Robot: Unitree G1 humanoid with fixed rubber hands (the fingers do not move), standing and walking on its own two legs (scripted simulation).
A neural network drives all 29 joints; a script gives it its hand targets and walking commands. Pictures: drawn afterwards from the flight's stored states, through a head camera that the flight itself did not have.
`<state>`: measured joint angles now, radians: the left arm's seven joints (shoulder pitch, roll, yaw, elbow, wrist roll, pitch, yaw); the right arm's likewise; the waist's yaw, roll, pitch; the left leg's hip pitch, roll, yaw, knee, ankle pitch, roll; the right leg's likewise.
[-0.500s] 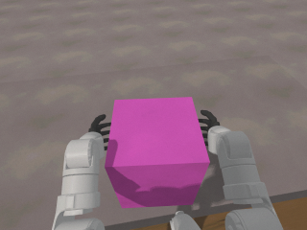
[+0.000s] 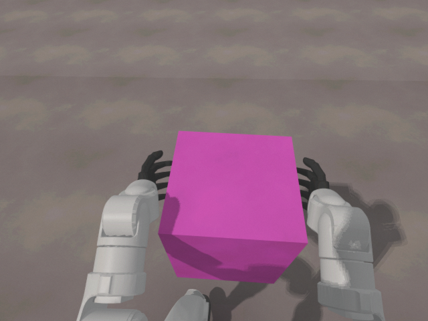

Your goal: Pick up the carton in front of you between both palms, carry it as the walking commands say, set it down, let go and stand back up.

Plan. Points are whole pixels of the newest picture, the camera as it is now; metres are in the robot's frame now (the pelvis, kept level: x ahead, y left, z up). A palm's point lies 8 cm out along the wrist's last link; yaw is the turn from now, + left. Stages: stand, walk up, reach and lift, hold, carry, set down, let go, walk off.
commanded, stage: carry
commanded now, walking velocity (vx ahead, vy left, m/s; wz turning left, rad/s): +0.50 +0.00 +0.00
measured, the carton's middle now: (229, 212) +0.34 +0.03 +0.00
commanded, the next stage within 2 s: none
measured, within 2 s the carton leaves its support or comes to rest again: neither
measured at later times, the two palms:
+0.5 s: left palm (208, 89) +0.74 +0.13 +0.00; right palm (312, 97) +0.72 -0.18 +0.00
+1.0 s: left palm (218, 37) +0.98 +0.12 +0.04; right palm (305, 42) +0.99 -0.17 +0.03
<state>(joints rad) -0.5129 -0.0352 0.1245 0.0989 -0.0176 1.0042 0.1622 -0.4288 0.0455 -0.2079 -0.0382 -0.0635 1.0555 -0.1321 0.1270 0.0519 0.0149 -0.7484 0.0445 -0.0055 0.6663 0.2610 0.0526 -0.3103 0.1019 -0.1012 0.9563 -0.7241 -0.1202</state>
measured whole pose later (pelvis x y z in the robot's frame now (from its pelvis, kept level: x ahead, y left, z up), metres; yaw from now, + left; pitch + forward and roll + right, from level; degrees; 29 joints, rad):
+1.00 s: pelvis +0.72 -0.03 -0.05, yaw +2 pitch +4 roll +2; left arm -0.16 -0.13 0.13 -0.26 0.09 1.14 0.06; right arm -0.15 0.13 -0.10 -0.29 -0.11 1.17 -0.10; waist 0.00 0.02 -0.13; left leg -0.61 0.06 0.14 0.59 -0.05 -0.02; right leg 0.04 0.00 -0.13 0.20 -0.31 -0.05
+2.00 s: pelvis +1.32 -0.06 -0.05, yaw +2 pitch +4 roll +1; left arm -0.13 -0.13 0.09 -0.36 0.10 1.20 0.08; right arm -0.13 0.13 -0.09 -0.38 -0.12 1.21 -0.09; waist 0.01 0.02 -0.14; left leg -0.56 0.10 0.15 0.55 -0.08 -0.01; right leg 0.01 -0.04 -0.22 0.23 -0.30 -0.01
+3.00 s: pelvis +1.76 -0.07 -0.07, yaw +2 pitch +4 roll +0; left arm -0.18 -0.14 0.11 -0.29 0.12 1.20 0.08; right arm -0.17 0.13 -0.12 -0.30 -0.13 1.21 -0.08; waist 0.00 0.01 -0.13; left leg -0.19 0.07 0.14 0.51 -0.37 -0.03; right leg -0.32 -0.05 -0.23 0.54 -0.28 -0.04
